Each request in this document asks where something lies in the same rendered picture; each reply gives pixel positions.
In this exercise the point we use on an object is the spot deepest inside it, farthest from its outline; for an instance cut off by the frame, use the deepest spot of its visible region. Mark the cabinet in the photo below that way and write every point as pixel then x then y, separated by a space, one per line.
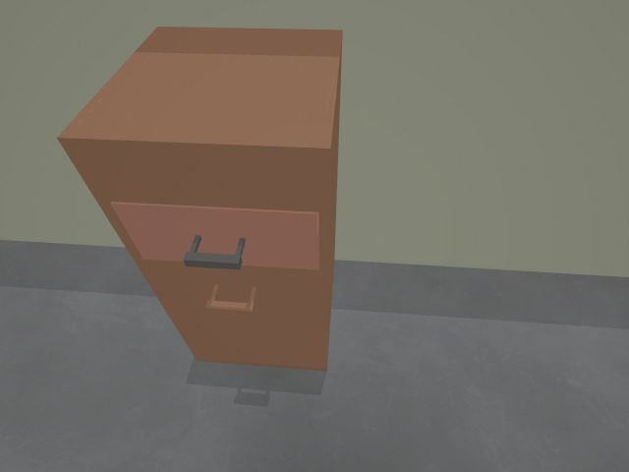
pixel 225 117

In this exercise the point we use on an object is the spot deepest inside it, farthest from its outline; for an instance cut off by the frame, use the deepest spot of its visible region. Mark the handle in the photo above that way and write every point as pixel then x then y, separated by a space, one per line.
pixel 233 308
pixel 195 259

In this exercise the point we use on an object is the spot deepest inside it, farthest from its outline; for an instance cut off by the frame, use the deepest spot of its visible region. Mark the drawer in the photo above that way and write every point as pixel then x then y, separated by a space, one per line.
pixel 273 237

